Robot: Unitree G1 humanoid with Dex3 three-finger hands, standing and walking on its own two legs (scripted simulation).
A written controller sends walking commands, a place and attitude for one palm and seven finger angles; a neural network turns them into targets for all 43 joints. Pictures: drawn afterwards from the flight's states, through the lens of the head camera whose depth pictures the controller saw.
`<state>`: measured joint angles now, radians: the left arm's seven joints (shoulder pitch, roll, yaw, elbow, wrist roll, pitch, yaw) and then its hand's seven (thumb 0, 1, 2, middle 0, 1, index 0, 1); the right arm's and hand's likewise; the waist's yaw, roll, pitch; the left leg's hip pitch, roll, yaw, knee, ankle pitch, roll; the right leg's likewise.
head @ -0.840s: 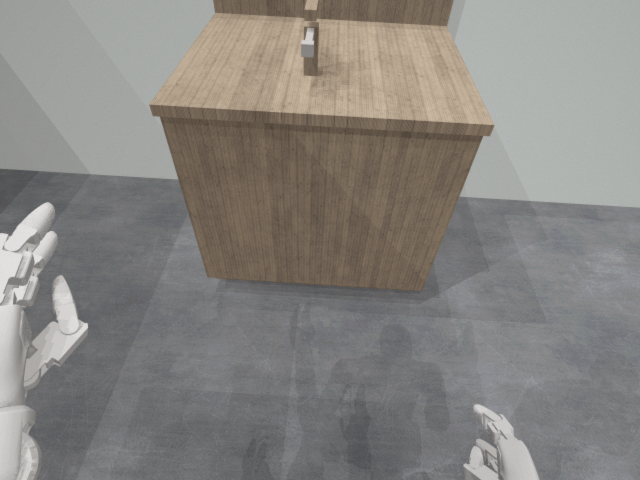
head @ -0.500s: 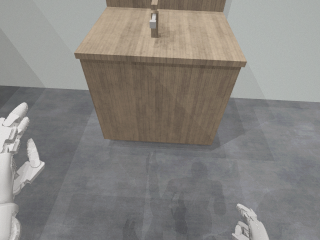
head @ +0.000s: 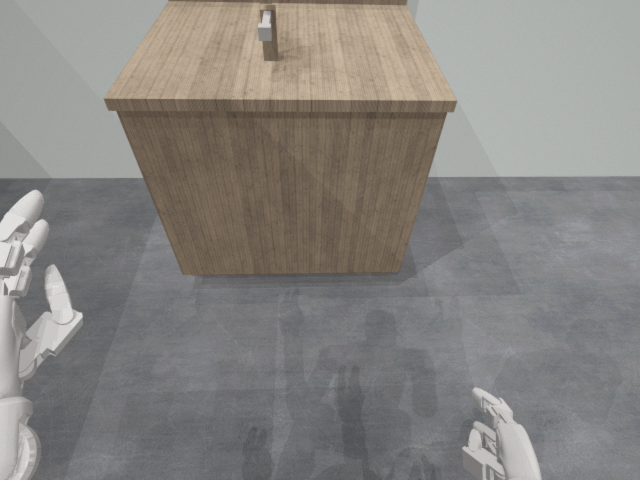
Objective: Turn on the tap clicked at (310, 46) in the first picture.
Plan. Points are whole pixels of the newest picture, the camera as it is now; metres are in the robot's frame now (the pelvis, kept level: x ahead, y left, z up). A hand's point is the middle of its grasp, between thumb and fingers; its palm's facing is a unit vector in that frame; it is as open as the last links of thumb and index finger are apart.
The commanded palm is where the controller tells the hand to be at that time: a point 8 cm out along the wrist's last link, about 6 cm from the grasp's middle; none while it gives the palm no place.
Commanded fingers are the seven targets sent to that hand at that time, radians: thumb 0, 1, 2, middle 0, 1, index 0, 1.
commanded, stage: turn to face it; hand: left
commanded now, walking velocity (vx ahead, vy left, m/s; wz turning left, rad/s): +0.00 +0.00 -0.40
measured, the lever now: (264, 32) +0.96 +0.21 +0.14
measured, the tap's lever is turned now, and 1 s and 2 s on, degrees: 0 0 0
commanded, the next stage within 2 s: take the last steps up to it in 0.66 s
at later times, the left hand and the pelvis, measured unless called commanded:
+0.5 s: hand (119, 313) +0.22 +0.21 +0.17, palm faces +0.36 -0.83 -0.43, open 7.4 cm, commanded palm +0.18 +0.25 +0.19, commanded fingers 0.00 0.90 0.90 -0.20 -0.30 -0.20 -0.30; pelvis -0.01 -0.01 -0.02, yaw -6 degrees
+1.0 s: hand (196, 307) +0.23 +0.14 +0.17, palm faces +0.19 -0.90 -0.39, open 7.4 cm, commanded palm +0.18 +0.21 +0.19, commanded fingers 0.00 0.90 0.90 -0.20 -0.30 -0.20 -0.30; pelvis -0.04 -0.03 +0.00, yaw -13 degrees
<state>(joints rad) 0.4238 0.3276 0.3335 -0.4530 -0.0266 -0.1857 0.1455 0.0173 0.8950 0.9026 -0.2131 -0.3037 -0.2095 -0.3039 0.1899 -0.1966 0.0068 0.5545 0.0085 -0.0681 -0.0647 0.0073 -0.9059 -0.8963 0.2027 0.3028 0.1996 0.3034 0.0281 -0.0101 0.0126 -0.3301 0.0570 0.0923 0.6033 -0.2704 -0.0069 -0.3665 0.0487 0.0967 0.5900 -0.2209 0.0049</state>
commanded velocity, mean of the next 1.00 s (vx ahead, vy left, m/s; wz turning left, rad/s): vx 0.08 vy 0.03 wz -0.20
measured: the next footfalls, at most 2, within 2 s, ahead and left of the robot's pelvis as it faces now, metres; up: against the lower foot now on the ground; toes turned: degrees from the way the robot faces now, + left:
right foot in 0.90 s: +0.01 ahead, -0.13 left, +0.00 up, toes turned -18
left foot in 1.22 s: +0.09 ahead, +0.10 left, +0.00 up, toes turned -5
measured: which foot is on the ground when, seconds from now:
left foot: down 0.00-0.92, up 0.94-1.00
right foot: down 0.00-0.70, up 0.72-0.88, down 0.90-1.00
